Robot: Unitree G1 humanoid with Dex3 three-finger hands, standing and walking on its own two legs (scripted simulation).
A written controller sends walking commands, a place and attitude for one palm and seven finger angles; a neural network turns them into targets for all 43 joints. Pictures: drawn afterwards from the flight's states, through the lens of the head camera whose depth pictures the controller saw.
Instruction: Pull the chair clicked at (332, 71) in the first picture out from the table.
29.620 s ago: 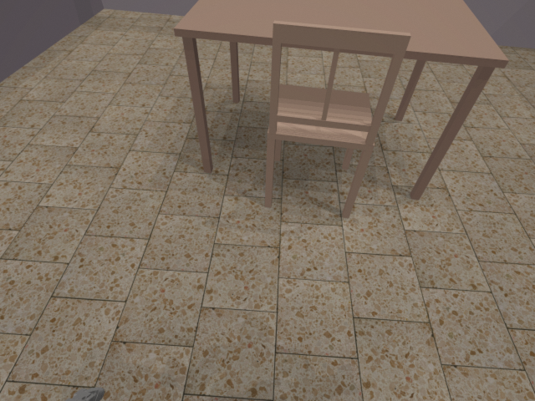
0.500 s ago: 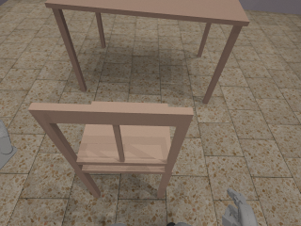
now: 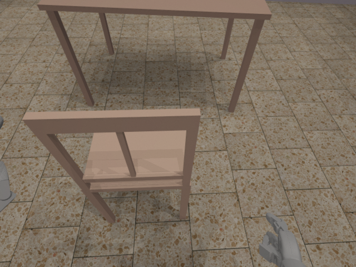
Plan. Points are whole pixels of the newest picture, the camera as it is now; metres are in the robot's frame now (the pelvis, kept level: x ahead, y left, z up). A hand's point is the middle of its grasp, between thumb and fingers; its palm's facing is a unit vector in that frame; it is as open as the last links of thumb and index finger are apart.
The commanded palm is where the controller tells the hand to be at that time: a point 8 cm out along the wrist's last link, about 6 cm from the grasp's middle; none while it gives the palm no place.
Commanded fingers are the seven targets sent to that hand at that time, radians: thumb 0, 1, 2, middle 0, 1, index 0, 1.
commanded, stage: step back with the hand held close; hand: left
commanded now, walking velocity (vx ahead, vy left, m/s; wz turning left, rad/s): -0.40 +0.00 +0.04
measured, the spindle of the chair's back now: (127, 155) +0.43 +0.17 -0.10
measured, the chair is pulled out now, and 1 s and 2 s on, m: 0.66 0.66 0.66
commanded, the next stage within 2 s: stop stepping back and stand still in 0.02 s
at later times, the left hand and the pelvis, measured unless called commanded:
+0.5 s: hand out of the picture +0.06 +0.26 +0.15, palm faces +0.49 -0.79 -0.37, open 7.4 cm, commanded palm +0.00 +0.29 +0.17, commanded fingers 0.00 0.90 0.90 -0.20 -0.30 -0.20 -0.30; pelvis -0.13 -0.01 -0.01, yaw +2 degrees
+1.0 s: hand out of the picture +0.04 +0.24 +0.15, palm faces +0.43 -0.81 -0.40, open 7.4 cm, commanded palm -0.02 +0.28 +0.17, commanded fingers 0.00 0.90 0.90 -0.20 -0.30 -0.20 -0.30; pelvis -0.16 -0.02 -0.01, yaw +0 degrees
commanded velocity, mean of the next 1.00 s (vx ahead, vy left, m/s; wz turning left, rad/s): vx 0.11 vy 0.01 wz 0.00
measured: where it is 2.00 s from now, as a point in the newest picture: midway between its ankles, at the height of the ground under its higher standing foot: outside the picture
